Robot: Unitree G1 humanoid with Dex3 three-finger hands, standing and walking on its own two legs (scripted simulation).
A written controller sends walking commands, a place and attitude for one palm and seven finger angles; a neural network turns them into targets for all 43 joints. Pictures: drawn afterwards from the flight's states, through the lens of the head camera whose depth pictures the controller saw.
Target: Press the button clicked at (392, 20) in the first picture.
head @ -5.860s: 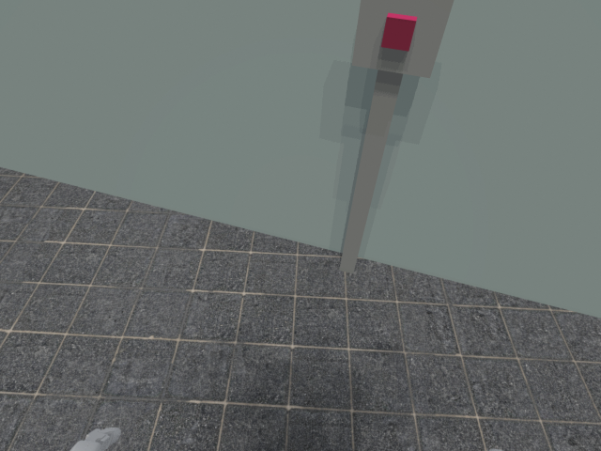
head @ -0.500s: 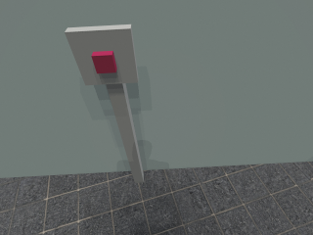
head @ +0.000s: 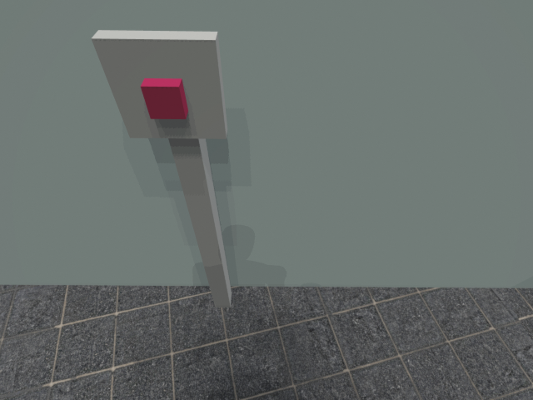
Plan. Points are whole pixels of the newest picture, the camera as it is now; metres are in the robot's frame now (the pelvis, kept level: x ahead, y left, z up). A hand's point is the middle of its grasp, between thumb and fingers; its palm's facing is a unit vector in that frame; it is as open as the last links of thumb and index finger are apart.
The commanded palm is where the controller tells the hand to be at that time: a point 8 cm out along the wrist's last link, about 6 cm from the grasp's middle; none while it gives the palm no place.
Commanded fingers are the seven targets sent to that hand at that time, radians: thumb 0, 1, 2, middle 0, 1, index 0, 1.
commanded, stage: come to a stop and stand still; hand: left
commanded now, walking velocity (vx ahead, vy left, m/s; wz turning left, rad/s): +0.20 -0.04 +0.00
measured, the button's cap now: (166, 98) +0.52 +0.20 +0.18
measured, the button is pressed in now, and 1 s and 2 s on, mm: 0 0 0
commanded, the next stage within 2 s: look again from close up in 1.92 s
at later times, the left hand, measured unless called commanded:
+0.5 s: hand out of the picture +0.09 +0.19 -0.17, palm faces +0.08 -0.97 -0.23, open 7.3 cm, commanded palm none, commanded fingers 0.00 0.90 0.90 -0.20 -0.30 -0.20 -0.30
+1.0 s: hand out of the picture +0.08 +0.21 -0.16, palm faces +0.03 -0.97 -0.26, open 7.4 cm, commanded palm none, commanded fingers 0.00 0.90 0.90 -0.20 -0.30 -0.20 -0.30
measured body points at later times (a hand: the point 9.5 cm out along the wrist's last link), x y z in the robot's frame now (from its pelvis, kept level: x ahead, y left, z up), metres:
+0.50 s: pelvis +0.06 +0.00 +0.00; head +0.11 +0.01 +0.45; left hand +0.09 +0.24 -0.16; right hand +0.09 -0.22 -0.16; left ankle +0.02 +0.12 -0.72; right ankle +0.04 -0.10 -0.73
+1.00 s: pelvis +0.04 +0.02 +0.00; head +0.05 +0.00 +0.45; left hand +0.08 +0.26 -0.14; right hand +0.11 -0.21 -0.15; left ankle +0.04 +0.12 -0.73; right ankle +0.04 -0.12 -0.73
